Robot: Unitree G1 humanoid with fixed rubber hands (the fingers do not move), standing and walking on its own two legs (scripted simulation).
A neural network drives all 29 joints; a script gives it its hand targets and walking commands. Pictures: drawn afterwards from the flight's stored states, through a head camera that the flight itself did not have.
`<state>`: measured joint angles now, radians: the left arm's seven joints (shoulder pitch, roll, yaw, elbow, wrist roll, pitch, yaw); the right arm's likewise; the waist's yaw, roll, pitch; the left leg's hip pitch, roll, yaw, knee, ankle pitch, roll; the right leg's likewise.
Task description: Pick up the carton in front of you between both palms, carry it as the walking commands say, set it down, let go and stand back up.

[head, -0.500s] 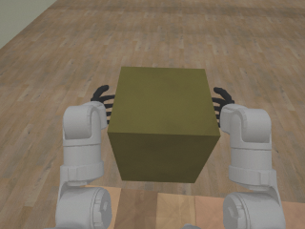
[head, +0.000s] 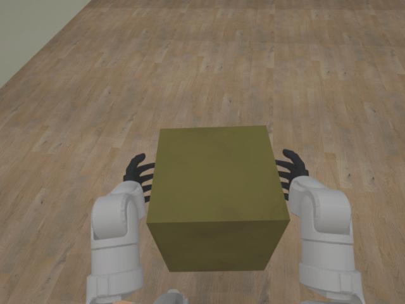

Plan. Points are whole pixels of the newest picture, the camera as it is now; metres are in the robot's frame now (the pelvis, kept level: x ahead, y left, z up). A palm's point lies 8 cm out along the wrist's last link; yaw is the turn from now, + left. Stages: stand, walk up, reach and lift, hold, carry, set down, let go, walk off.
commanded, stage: carry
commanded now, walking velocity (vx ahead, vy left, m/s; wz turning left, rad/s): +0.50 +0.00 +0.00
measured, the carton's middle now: (214, 203) +0.33 +0.01 -0.01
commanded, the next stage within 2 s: none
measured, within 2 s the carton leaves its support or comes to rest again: neither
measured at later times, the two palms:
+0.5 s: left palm (156, 94) +0.60 +0.15 +0.07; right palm (277, 95) +0.57 -0.14 +0.07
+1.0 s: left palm (192, 16) +0.99 +0.08 +0.08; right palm (280, 12) +0.99 -0.22 +0.08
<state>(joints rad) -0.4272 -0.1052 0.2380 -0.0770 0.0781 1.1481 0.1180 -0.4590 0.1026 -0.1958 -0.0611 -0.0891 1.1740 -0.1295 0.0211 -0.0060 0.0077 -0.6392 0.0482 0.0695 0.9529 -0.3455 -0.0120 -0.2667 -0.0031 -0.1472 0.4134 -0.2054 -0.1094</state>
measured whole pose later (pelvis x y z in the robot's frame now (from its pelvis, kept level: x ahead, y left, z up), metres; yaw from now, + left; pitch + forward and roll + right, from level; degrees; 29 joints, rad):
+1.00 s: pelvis +0.62 -0.06 -0.02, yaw -2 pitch +5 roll +1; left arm -0.65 0.00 0.20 0.17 0.04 1.14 0.11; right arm -0.70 -0.03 -0.17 0.19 -0.04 1.17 -0.12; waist 0.02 0.03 0.01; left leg -0.72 0.09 0.03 1.13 -0.30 0.02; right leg -0.33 -0.01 -0.18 0.47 -0.23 -0.09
